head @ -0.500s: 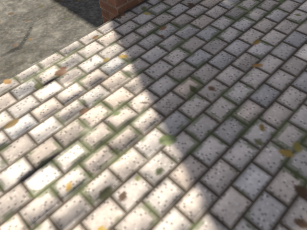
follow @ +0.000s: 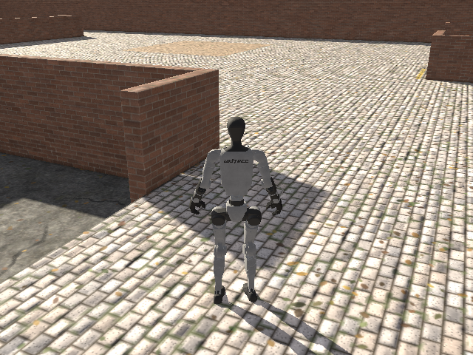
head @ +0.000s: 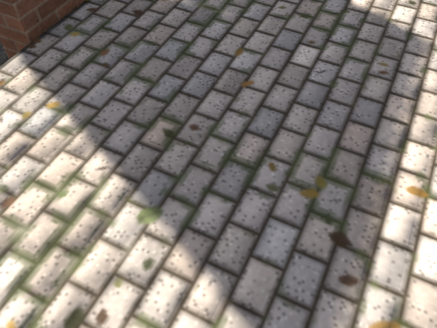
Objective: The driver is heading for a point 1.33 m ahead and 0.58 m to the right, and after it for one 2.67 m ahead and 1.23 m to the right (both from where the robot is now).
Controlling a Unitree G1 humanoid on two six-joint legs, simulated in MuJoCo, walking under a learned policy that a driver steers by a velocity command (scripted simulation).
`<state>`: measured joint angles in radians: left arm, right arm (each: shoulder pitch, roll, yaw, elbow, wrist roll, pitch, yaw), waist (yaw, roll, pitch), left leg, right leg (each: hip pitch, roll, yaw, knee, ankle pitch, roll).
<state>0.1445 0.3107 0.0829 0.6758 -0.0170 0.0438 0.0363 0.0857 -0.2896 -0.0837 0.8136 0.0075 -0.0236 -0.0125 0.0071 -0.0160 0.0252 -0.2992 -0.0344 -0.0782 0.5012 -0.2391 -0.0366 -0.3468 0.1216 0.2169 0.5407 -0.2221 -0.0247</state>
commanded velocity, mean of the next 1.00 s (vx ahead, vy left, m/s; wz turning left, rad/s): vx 0.02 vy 0.00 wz -0.56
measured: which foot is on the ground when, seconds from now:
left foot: down 0.00-0.42, up 0.44-0.90, down 0.92-1.00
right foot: down 0.00-0.00, up 0.02-0.40, down 0.42-0.92, up 0.94-1.00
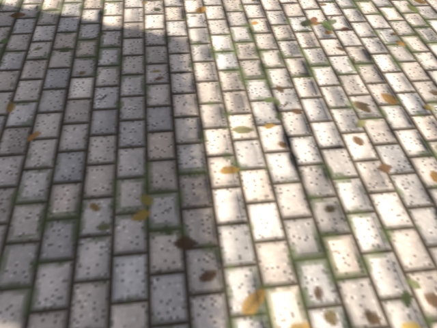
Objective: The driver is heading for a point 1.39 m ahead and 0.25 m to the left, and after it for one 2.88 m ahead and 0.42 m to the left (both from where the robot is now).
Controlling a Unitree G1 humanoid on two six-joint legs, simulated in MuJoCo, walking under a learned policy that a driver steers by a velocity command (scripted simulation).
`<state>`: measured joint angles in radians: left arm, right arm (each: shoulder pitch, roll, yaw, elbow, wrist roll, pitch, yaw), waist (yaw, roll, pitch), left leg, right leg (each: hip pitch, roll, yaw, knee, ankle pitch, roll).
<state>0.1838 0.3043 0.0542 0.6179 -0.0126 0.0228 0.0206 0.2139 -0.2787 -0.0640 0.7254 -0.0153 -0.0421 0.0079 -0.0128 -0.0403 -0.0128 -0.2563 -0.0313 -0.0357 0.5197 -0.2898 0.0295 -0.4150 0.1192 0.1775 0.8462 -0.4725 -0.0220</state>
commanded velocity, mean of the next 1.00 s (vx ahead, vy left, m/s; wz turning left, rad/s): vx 0.44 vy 0.00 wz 0.21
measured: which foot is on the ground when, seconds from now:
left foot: down 0.00-0.34, up 0.36-0.82, down 0.84-1.00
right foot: up 0.00-0.32, down 0.34-0.86, up 0.88-1.00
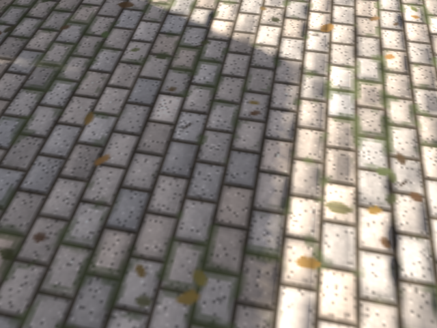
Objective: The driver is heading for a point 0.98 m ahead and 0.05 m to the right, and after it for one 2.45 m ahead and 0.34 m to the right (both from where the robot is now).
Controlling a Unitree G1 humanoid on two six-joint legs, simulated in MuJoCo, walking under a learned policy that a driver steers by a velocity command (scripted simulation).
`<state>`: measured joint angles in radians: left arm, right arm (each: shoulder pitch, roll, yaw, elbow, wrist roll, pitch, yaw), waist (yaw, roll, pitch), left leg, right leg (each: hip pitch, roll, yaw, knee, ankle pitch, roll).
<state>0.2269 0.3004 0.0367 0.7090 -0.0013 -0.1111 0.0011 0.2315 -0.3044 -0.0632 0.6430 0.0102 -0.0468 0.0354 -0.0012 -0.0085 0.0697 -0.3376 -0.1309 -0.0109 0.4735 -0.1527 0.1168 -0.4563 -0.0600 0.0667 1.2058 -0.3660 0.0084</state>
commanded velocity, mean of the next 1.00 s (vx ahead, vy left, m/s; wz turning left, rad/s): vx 0.50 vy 0.00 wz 0.15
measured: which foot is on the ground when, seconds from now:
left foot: down 0.00-0.34, up 0.36-0.82, down 0.84-1.00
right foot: up 0.00-0.30, down 0.32-0.86, up 0.88-1.00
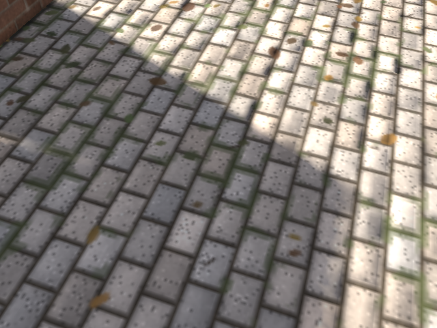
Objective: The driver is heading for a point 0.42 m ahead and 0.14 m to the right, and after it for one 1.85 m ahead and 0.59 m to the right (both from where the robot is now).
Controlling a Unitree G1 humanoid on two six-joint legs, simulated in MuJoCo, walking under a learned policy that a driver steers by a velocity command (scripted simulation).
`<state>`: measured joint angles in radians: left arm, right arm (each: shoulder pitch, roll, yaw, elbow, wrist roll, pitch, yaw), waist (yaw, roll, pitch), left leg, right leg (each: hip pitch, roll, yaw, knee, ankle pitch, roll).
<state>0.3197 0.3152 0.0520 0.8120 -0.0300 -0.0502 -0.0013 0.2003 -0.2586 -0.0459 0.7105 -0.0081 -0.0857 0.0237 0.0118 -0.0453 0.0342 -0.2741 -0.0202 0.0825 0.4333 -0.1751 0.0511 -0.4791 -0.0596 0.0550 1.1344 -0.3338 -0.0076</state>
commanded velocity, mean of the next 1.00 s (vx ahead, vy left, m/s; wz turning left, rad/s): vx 0.30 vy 0.00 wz -0.47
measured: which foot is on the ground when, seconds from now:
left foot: down 0.00-0.40, up 0.42-0.80, down 0.82-1.00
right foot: up 0.00-0.36, down 0.38-0.84, up 0.86-1.00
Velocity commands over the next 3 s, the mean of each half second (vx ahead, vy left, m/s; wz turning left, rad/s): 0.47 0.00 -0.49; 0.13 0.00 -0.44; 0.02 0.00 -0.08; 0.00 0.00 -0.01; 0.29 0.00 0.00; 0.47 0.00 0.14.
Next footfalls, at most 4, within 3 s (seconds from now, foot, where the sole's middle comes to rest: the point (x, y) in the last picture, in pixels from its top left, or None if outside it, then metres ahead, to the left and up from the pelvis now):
0.38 right None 0.35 -0.16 -0.78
0.82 left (230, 300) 0.57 -0.03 -0.78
1.14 right None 0.37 -0.21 -0.78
2.72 right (346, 248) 0.76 -0.42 -0.78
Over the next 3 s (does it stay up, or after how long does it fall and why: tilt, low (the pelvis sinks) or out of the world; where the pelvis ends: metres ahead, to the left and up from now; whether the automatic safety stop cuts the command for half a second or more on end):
stays up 0.78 -0.34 0.01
